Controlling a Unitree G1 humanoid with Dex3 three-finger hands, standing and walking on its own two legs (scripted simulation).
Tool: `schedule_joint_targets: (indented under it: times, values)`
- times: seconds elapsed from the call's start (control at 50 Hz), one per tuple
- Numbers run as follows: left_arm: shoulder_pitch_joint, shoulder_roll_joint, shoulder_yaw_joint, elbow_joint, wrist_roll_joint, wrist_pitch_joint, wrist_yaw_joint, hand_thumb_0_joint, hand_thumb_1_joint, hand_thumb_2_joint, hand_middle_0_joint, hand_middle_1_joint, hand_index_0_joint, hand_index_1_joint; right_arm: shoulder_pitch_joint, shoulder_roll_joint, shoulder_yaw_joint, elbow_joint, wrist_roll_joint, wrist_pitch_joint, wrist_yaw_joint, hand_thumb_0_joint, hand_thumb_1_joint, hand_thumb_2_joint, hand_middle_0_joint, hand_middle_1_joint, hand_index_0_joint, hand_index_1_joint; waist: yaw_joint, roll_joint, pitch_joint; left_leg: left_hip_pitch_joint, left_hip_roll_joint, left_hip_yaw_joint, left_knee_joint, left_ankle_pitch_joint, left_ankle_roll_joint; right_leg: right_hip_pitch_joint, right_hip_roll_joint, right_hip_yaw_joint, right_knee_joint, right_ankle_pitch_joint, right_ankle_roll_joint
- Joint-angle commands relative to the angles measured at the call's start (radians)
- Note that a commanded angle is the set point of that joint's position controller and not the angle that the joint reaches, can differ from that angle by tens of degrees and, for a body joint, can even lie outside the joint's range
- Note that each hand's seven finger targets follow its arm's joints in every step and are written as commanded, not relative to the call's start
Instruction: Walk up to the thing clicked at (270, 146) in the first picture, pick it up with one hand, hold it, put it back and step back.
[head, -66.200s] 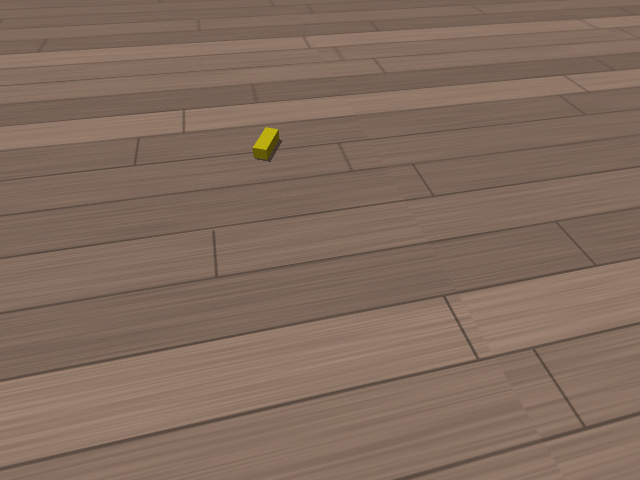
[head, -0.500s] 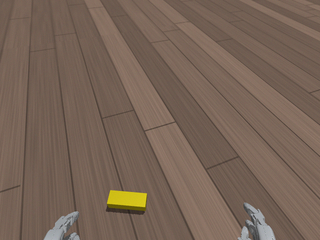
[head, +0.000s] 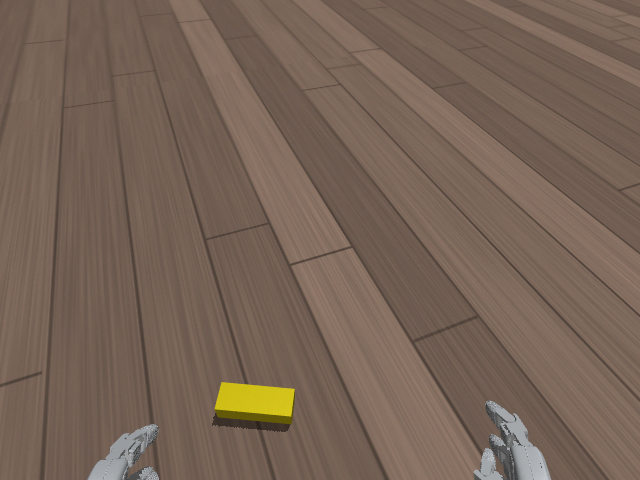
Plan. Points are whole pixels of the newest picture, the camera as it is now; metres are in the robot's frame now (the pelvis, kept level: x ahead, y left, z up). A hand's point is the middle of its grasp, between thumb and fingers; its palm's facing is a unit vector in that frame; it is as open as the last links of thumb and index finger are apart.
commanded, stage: home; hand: left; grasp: from above
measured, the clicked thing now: (256, 403) +0.50 +0.15 -0.68
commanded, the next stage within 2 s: stand in 0.76 s
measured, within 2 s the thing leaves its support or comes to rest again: neither
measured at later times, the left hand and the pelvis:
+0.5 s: hand out of the picture +0.16 +0.18 -0.05, palm faces +0.03 -0.98 -0.20, open 7.4 cm; pelvis +0.00 +0.00 +0.00, yaw +0 degrees
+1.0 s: hand out of the picture +0.17 +0.20 -0.08, palm faces +0.00 -0.95 -0.31, open 7.4 cm; pelvis +0.00 +0.00 +0.02, yaw +0 degrees
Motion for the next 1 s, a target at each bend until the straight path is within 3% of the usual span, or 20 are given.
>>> schedule_joint_targets:
  times: [0.0, 0.22, 0.34, 0.38, 0.52, 0.64, 0.82, 0.84, 0.86, 0.88, 0.9, 0.94, 0.98]
  values:
    - [-0.022, 0.101, 0.065, -0.191, 0.005, -0.046, 0.007, 0.0, 0.9, 0.9, -0.2, -0.3, -0.2, -0.3, -0.073, -0.125, -0.055, -0.159, -0.007, -0.059, -0.012, 0.0, -0.901, -0.899, 0.199, 0.299, 0.199, 0.299, 0.0, 0.02, -0.078, 0.082, -0.016, 0.014, -0.172, 0.23, 0.014, 0.059, 0.022, -0.018, -0.138, 0.181, -0.017]
    - [-0.026, 0.101, 0.057, -0.213, 0.004, -0.046, 0.009, 0.0, 0.9, 0.9, -0.199, -0.301, -0.2, -0.3, -0.072, -0.125, -0.054, -0.166, -0.002, -0.057, -0.011, 0.0, -0.902, -0.899, 0.199, 0.299, 0.199, 0.299, 0.006, 0.029, -0.089, 0.089, -0.008, 0.0, -0.182, 0.265, 0.008, 0.059, 0.025, -0.021, -0.12, 0.201, -0.022]
    - [-0.017, 0.096, 0.061, -0.16, 0.003, -0.036, 0.006, 0.0, 0.9, 0.9, -0.199, -0.301, -0.2, -0.3, -0.065, -0.131, -0.058, -0.157, -0.004, -0.06, -0.012, 0.0, -0.902, -0.899, 0.199, 0.299, 0.199, 0.299, -0.006, -0.012, -0.05, 0.057, -0.016, 0.018, -0.175, 0.184, 0.02, 0.048, 0.02, -0.013, -0.15, 0.146, -0.015]
    - [-0.015, 0.108, 0.065, -0.19, 0.003, -0.039, 0.003, 0.0, 0.9, 0.9, -0.199, -0.301, -0.2, -0.3, -0.064, -0.128, -0.057, -0.16, -0.004, -0.059, -0.01, 0.0, -0.902, -0.899, 0.199, 0.299, 0.199, 0.299, 0.002, 0.017, -0.086, 0.074, -0.016, 0.011, -0.178, 0.213, 0.015, 0.057, 0.022, -0.015, -0.138, 0.165, -0.018]
    - [-0.041, 0.108, 0.062, -0.222, 0.001, -0.044, 0.004, 0.0, 0.9, 0.9, -0.199, -0.301, -0.2, -0.3, -0.065, -0.127, -0.055, -0.16, -0.001, -0.061, -0.009, 0.0, -0.902, -0.899, 0.199, 0.299, 0.199, 0.299, 0.005, 0.053, -0.082, 0.09, -0.007, -0.006, -0.194, 0.217, 0.008, 0.043, 0.024, -0.017, -0.125, 0.17, -0.02]
    - [-0.022, 0.1, 0.063, -0.202, 0.0, -0.048, 0.006, 0.0, 0.9, 0.9, -0.199, -0.301, -0.2, -0.3, -0.069, -0.121, -0.056, -0.173, -0.001, -0.058, -0.011, 0.0, -0.902, -0.899, 0.199, 0.299, 0.199, 0.299, 0.003, -0.016, -0.085, 0.061, -0.02, 0.026, -0.155, 0.233, 0.021, 0.064, 0.019, -0.011, -0.145, 0.191, -0.013]
    - [-0.013, 0.107, 0.065, -0.199, 0.0, -0.049, 0.008, 0.0, 0.9, 0.9, -0.199, -0.3, -0.2, -0.3, -0.06, -0.128, -0.062, -0.156, -0.002, -0.056, -0.011, 0.0, -0.902, -0.899, 0.199, 0.299, 0.199, 0.299, 0.001, 0.018, -0.088, 0.081, -0.013, 0.015, -0.158, 0.286, 0.012, 0.061, 0.023, -0.016, -0.122, 0.227, -0.019]
    - [-0.308, 0.178, 0.064, 0.152, 0.119, -0.256, 0.044, 0.0, 0.9, 0.9, -0.199, -0.301, -0.2, -0.3, -0.131, -0.23, -0.092, 0.084, -0.128, 0.051, 0.048, 0.0, -0.902, -0.899, 0.199, 0.299, 0.199, 0.299, 0.083, -0.055, 0.146, 0.096, 0.019, -0.014, -0.242, 0.47, 0.06, 0.241, -0.059, 0.062, -0.177, 0.241, -0.051]
    - [-0.218, 0.198, 0.087, 0.329, 0.123, -0.322, 0.037, 0.0, 0.9, 0.9, -0.2, -0.3, -0.2, -0.301, -0.126, -0.242, -0.111, 0.094, -0.129, 0.088, 0.072, 0.0, -0.9, -0.9, 0.2, 0.3, 0.2, 0.3, 0.074, -0.078, 0.041, 0.173, 0.015, 0.004, -0.238, 0.51, 0.074, 0.275, -0.069, 0.115, -0.176, 0.271, -0.087]
    - [-0.211, 0.208, 0.082, 0.371, 0.13, -0.356, 0.033, 0.0, 0.9, 0.9, -0.2, -0.3, -0.2, -0.301, -0.111, -0.239, -0.106, 0.095, -0.131, 0.104, 0.089, 0.0, -0.9, -0.9, 0.2, 0.3, 0.2, 0.3, 0.062, -0.097, 0.015, 0.209, 0.014, 0.008, -0.242, 0.515, 0.075, 0.284, -0.079, 0.135, -0.184, 0.3, -0.098]
    - [-0.238, 0.202, 0.072, 0.396, 0.125, -0.373, 0.025, 0.0, 0.9, 0.9, -0.2, -0.3, -0.2, -0.301, -0.099, -0.239, -0.101, 0.088, -0.137, 0.116, 0.102, 0.0, -0.9, -0.9, 0.2, 0.3, 0.2, 0.3, 0.045, -0.045, 0.036, 0.221, 0.017, -0.012, -0.268, 0.493, 0.076, 0.258, -0.064, 0.124, -0.186, 0.326, -0.089]
    - [-0.261, 0.206, 0.065, 0.481, 0.111, -0.4, 0.018, 0.0, 0.9, 0.9, -0.2, -0.3, -0.2, -0.301, -0.101, -0.216, -0.099, 0.134, -0.085, 0.121, 0.133, 0.0, -0.9, -0.9, 0.2, 0.3, 0.2, 0.3, 0.065, 0.011, -0.009, 0.304, 0.021, -0.03, -0.316, 0.495, 0.077, 0.325, -0.078, 0.109, -0.175, 0.356, -0.066]
    - [-0.266, 0.195, 0.072, 0.573, 0.101, -0.406, 0.019, 0.0, 0.9, 0.9, -0.2, -0.3, -0.2, -0.301, -0.149, -0.217, -0.11, 0.158, -0.066, 0.13, 0.146, 0.0, -0.9, -0.9, 0.2, 0.3, 0.2, 0.3, 0.082, -0.041, -0.011, 0.333, 0.019, -0.022, -0.325, 0.516, 0.069, 0.333, -0.076, 0.105, -0.212, 0.375, -0.06]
